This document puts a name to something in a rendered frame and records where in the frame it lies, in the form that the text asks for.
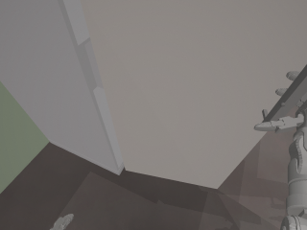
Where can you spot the robot left hand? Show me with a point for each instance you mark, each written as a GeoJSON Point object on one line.
{"type": "Point", "coordinates": [62, 222]}

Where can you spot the robot right forearm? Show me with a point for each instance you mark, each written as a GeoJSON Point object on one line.
{"type": "Point", "coordinates": [296, 202]}

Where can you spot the handle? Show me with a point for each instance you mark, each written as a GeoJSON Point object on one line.
{"type": "Point", "coordinates": [292, 95]}

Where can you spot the right robot upper arm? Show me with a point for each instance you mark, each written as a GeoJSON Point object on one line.
{"type": "Point", "coordinates": [293, 223]}

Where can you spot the fridge door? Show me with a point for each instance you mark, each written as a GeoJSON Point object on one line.
{"type": "Point", "coordinates": [186, 81]}

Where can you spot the robot right hand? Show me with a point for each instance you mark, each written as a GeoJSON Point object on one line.
{"type": "Point", "coordinates": [285, 124]}

